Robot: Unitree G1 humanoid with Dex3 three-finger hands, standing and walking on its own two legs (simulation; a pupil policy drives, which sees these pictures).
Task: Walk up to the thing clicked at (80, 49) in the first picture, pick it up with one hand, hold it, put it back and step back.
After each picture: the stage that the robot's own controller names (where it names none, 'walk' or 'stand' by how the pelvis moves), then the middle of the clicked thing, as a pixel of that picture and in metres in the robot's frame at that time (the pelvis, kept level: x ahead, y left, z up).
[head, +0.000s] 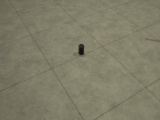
stand; (81, 49) +1.32 +0.05 -0.72
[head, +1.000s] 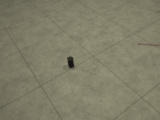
walk; (70, 62) +1.17 +0.25 -0.70
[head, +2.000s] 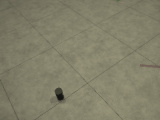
walk; (59, 94) +0.71 +0.31 -0.71
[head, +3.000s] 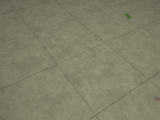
stand; out of the picture +0.44 +0.17 -0.70
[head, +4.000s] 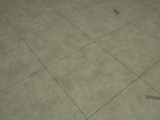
stand; out of the picture +0.37 +0.21 -0.72
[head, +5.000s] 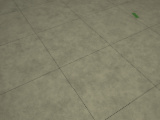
stand; out of the picture +0.35 +0.16 -0.72
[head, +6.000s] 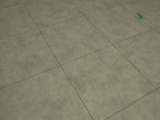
stand; out of the picture +0.34 +0.14 -0.71
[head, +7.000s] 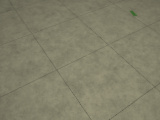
stand; out of the picture +0.30 +0.16 -0.72
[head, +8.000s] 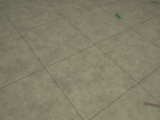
walk; out of the picture +0.35 +0.18 -0.72
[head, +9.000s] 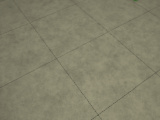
stand; out of the picture +0.32 +0.17 -0.70
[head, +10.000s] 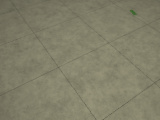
stand; out of the picture +0.35 +0.16 -0.72
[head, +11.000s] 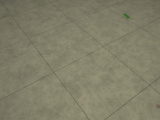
stand; out of the picture +0.33 +0.18 -0.73
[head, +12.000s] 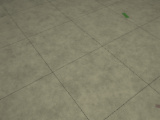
stand; out of the picture +0.32 +0.18 -0.73
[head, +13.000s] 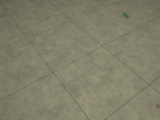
go down; out of the picture +0.32 +0.17 -0.73
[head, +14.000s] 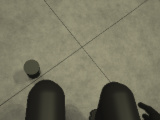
go down; (32, 69) +0.40 +0.21 -0.33
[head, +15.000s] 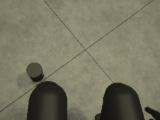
approach; (35, 72) +0.40 +0.21 -0.30
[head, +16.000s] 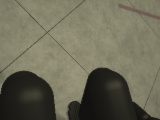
close in; out of the picture +0.39 +0.24 -0.22
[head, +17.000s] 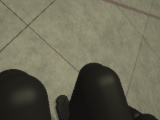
close; out of the picture +0.39 +0.25 -0.22
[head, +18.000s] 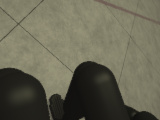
close; out of the picture +0.39 +0.25 -0.22
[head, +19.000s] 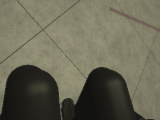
lift; out of the picture +0.32 +0.25 -0.21
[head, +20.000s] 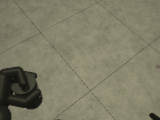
lift; (28, 92) +0.31 +0.19 +0.00
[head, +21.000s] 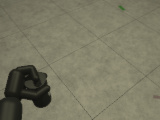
hold; (39, 90) +0.33 +0.17 +0.02
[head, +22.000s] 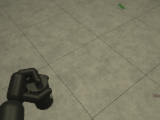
hold; (40, 92) +0.32 +0.16 +0.01
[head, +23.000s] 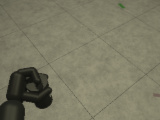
hold; (40, 92) +0.32 +0.16 +0.01
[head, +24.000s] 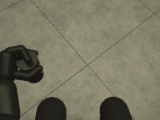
crouch; (31, 68) +0.39 +0.19 -0.08
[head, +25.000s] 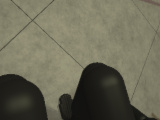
lower; out of the picture +0.40 +0.27 -0.23
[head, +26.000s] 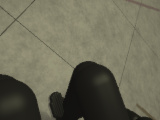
lower; out of the picture +0.41 +0.27 -0.23
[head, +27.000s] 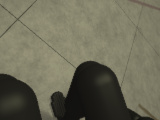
lower; out of the picture +0.41 +0.27 -0.22
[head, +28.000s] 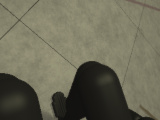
lower; out of the picture +0.41 +0.27 -0.22
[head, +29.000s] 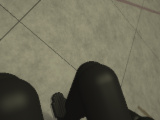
loosen; out of the picture +0.40 +0.26 -0.23
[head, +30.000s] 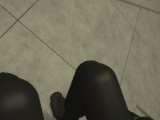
withdraw; out of the picture +0.39 +0.24 -0.23
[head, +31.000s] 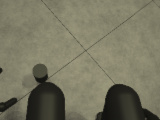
walk; (40, 73) +0.41 +0.20 -0.32
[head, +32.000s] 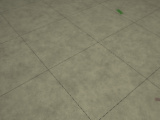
stand; out of the picture +0.33 +0.15 -0.66
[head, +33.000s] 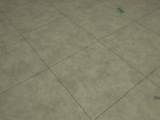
stand; out of the picture +0.35 +0.17 -0.67
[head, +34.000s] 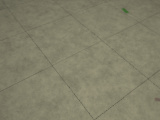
stand; out of the picture +0.35 +0.16 -0.69
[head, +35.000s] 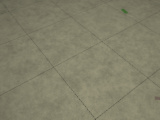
walk; out of the picture +0.37 +0.16 -0.72
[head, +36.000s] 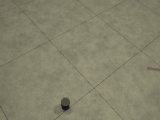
walk; (65, 104) +0.49 +0.09 -0.70
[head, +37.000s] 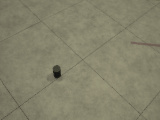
walk; (56, 71) +0.75 +0.20 -0.70
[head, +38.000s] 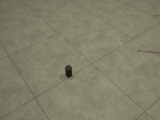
stand; (68, 71) +0.99 +0.20 -0.70
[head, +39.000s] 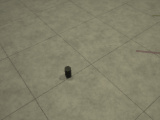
stand; (68, 72) +0.99 +0.19 -0.72
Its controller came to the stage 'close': yes
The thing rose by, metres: 0.71
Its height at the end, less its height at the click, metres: +0.00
